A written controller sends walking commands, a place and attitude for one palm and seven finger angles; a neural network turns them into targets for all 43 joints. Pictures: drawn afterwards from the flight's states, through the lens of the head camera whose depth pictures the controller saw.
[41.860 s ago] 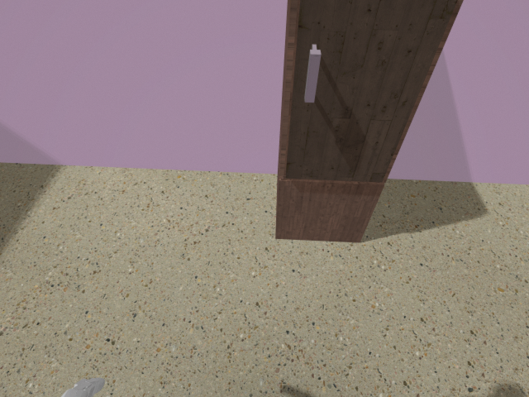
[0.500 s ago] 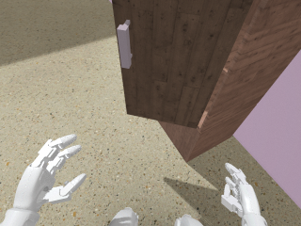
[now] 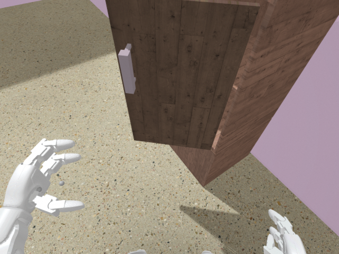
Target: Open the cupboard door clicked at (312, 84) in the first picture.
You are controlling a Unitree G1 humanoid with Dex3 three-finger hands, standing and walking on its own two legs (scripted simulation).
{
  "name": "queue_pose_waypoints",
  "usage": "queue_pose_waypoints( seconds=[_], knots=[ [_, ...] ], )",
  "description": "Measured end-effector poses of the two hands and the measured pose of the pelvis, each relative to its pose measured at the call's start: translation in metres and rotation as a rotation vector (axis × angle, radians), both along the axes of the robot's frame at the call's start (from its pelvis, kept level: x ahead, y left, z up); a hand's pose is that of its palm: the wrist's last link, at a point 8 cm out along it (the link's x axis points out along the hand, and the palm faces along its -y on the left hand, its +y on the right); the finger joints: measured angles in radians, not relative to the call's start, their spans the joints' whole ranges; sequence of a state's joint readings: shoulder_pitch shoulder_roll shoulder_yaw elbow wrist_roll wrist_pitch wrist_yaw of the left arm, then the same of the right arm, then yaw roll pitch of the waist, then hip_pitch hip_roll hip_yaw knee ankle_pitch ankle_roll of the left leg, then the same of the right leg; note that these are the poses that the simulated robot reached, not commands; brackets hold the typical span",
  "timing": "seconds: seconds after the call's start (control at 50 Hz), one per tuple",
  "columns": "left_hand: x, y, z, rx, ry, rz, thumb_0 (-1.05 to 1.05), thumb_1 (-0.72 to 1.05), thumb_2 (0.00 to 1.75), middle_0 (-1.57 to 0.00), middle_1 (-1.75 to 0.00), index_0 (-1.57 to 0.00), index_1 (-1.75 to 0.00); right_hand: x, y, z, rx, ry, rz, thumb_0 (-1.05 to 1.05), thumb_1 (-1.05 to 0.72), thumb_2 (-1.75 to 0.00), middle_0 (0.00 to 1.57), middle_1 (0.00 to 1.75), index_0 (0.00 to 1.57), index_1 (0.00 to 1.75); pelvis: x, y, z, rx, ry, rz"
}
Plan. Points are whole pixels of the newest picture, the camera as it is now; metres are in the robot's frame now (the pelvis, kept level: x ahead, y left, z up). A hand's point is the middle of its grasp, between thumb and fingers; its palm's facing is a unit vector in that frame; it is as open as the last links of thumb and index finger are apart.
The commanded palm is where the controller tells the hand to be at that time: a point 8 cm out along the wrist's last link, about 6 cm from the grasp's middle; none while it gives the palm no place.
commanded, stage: raise the hand with hooked fingers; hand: left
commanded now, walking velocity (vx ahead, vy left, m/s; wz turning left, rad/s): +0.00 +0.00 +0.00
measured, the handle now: (129, 68) +0.57 +0.15 +0.11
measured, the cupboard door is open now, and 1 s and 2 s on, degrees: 48 48 48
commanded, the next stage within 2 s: move the hooked fingers beside the handle in 0.98 s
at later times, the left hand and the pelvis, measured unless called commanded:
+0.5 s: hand (34, 145) +0.29 +0.29 +0.13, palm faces -0.02 -1.00 -0.05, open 14.0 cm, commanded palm +0.26 +0.33 +0.13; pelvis +0.00 +0.01 +0.02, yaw +0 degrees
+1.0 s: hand (39, 144) +0.29 +0.28 +0.13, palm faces -0.02 -1.00 -0.05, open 14.0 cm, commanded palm +0.26 +0.32 +0.13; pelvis +0.00 +0.00 +0.02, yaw +0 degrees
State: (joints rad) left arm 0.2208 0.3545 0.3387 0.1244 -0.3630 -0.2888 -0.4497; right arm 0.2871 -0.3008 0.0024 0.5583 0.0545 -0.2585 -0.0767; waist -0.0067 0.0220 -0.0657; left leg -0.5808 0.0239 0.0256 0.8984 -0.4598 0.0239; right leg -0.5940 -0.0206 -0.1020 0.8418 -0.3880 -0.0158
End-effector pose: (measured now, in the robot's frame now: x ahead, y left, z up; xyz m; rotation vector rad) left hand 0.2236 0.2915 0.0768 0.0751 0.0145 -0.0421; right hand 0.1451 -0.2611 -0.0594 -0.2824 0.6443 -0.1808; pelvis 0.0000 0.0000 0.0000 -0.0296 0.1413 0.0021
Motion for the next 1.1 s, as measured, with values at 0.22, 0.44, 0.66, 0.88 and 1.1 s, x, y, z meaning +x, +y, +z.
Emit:
queue_pose_waypoints(
  seconds=[0.22, 0.44, 0.66, 0.88, 1.1],
  knots=[
    [0.018, 0.026, 0.025, -0.011, -0.004, 0.024, 0.0, -0.43, 0.33, -0.3, -1.15, -0.3, -1.15, 0.024, 0.033, 0.012, 0.052, -0.056, 0.065, 0.01, -0.9, -0.9, 0.2, 0.3, 0.21, 0.3, 0.002, 0.006, 0.01, -0.004, -0.039, 0.005],
    [0.041, 0.045, 0.048, -0.019, -0.018, 0.024, -0.01, -0.49, 0.31, -0.3, -1.19, -0.3, -1.19, 0.017, 0.039, 0.011, 0.057, -0.01, 0.064, 0.01, -0.9, -0.9, 0.2, 0.3, 0.21, 0.3, 0.004, 0.008, 0.017, -0.002, -0.057, 0.004],
    [0.058, 0.047, 0.056, -0.033, -0.008, 0.002, -0.01, -0.5, 0.3, -0.3, -1.2, -0.3, -1.2, -0.001, 0.02, 0.013, 0.031, 0.031, 0.014, 0.01, -0.9, -0.9, 0.2, 0.3, 0.21, 0.3, 0.005, 0.009, 0.022, 0.004, -0.058, -0.007],
    [0.052, 0.04, 0.053, -0.032, -0.027, 0.021, -0.01, -0.5, 0.3, -0.3, -1.2, -0.3, -1.2, -0.004, 0.016, 0.013, 0.029, 0.035, 0.006, 0.01, -0.9, -0.9, 0.2, 0.3, 0.21, 0.3, 0.003, 0.005, 0.023, 0.006, -0.066, -0.01],
    [0.047, 0.037, 0.058, -0.032, -0.02, 0.023, -0.01, -0.5, 0.3, -0.3, -1.2, -0.3, -1.2, 0.003, 0.019, 0.013, 0.054, 0.006, 0.022, 0.01, -0.9, -0.9, 0.2, 0.3, 0.21, 0.3, 0.0, 0.0, 0.023, 0.011, -0.072, -0.006]
  ],
)
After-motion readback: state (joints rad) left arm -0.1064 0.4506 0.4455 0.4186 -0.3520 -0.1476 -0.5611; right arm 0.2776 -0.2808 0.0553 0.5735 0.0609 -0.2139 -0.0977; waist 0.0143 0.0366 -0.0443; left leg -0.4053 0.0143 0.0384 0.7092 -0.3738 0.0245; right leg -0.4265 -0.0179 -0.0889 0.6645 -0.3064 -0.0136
